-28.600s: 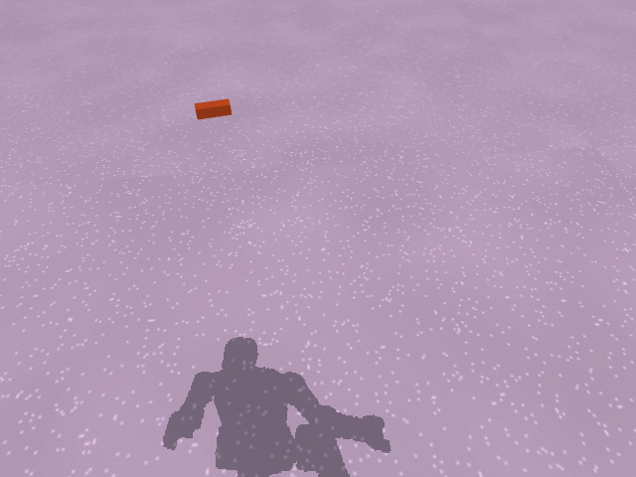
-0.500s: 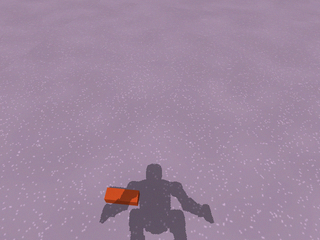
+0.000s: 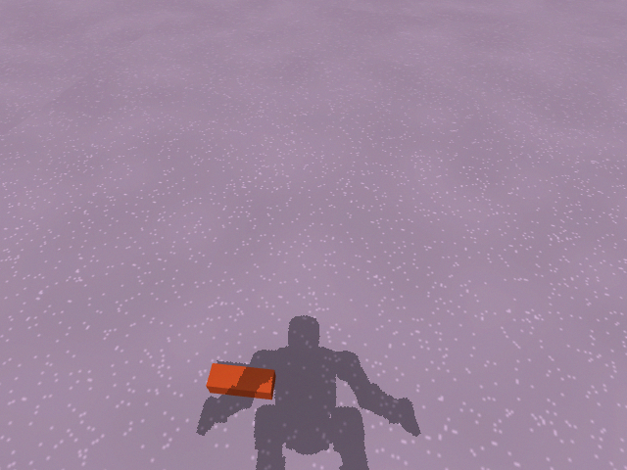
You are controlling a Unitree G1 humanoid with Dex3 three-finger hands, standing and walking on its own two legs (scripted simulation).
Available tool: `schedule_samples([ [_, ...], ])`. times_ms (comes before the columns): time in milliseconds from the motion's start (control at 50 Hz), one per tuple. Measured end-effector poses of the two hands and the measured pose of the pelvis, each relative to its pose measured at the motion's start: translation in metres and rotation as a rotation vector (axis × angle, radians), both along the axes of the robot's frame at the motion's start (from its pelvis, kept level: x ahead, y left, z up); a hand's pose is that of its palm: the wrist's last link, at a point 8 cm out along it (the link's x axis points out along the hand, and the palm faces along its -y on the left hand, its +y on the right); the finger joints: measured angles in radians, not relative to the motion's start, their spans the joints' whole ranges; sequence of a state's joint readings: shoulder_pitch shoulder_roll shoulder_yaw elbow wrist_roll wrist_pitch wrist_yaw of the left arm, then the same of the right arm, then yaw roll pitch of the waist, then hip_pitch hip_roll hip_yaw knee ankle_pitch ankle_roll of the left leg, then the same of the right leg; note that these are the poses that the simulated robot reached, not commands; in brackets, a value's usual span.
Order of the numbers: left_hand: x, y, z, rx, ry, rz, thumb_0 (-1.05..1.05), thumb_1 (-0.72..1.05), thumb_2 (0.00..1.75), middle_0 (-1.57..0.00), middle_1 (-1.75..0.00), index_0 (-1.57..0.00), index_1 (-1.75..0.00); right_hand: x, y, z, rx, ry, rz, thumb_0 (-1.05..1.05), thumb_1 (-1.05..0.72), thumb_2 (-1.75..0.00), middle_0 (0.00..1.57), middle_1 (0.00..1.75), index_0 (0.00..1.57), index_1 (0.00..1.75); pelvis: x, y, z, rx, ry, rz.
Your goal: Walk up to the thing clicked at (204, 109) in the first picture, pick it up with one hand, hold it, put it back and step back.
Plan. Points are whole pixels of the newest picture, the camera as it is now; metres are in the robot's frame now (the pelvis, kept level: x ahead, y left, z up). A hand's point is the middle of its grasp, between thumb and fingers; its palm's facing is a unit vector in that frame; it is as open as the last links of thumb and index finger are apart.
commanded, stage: stand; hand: left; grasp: from above
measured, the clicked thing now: (242, 381) +0.48 +0.23 -0.75
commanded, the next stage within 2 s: rise first in 0.30 s
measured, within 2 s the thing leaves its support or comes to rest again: neither
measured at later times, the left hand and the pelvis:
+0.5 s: hand out of the picture +0.10 +0.25 -0.16, palm faces +0.04 -0.94 -0.33, open 7.6 cm; pelvis +0.00 +0.00 +0.00, yaw +1 degrees
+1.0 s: hand out of the picture +0.14 +0.26 -0.21, palm faces -0.08 -0.91 -0.40, open 13.8 cm; pelvis +0.00 +0.00 -0.07, yaw -1 degrees
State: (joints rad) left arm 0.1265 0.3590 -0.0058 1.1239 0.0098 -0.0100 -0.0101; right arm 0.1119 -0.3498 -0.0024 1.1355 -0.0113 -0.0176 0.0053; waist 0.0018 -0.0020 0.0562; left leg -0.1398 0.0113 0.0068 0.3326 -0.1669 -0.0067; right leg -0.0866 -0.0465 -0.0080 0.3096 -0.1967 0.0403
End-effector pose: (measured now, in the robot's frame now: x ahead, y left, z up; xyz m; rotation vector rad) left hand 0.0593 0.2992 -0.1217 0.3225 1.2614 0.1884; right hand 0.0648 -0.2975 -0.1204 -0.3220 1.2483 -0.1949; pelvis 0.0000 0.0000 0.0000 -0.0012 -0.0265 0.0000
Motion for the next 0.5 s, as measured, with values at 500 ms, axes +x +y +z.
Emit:
schedule_samples([
  [500, 0.033, -0.007, 0.0, -0.01, -0.125, 0.034, 0.0, 0.83, 0.92, -0.19, -0.37, -0.18, -0.37, 0.02, 0.008, 0.003, 0.003, -0.122, 0.004, 0.01, -0.91, -0.9, 0.2, 0.3, 0.2, 0.3, -0.004, -0.002, -0.005, -0.004, 0.04, 0.012],
])
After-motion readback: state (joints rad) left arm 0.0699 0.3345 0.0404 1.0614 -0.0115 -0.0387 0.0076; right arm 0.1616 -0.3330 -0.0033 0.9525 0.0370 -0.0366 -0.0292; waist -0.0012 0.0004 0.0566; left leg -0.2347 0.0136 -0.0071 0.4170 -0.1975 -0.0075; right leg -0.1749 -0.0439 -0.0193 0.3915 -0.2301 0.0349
